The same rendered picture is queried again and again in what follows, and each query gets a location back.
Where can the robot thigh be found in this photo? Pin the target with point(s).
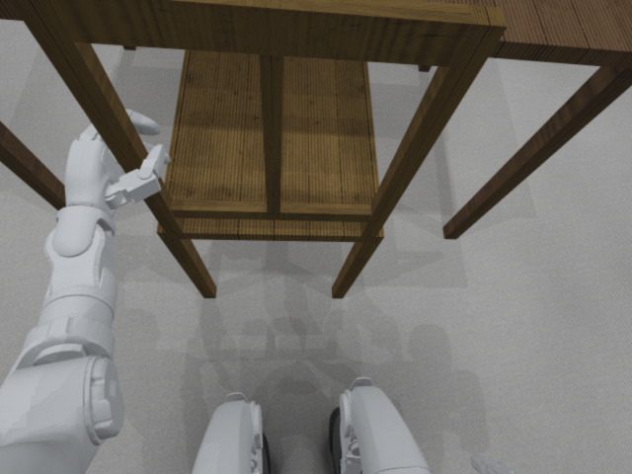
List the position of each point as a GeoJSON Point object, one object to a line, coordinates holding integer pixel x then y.
{"type": "Point", "coordinates": [234, 432]}
{"type": "Point", "coordinates": [386, 446]}

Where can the chair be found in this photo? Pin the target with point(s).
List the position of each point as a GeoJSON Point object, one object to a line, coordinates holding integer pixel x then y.
{"type": "Point", "coordinates": [273, 136]}

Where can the table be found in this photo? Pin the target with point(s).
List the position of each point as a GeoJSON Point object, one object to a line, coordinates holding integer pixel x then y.
{"type": "Point", "coordinates": [584, 32]}

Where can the robot left thigh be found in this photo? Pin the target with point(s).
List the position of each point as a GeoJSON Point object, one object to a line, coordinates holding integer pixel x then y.
{"type": "Point", "coordinates": [234, 432]}

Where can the robot left hand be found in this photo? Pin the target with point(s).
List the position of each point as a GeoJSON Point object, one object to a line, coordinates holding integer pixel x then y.
{"type": "Point", "coordinates": [91, 168]}

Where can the robot right hand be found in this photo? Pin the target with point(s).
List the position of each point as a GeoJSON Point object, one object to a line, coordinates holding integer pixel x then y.
{"type": "Point", "coordinates": [486, 465]}

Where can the robot left upper arm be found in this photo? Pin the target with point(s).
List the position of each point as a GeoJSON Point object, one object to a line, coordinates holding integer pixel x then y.
{"type": "Point", "coordinates": [55, 416]}

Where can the robot left forearm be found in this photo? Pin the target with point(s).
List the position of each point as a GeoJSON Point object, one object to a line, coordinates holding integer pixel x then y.
{"type": "Point", "coordinates": [78, 311]}

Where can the robot right thigh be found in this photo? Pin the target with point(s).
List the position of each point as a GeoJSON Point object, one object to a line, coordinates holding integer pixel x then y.
{"type": "Point", "coordinates": [386, 446]}

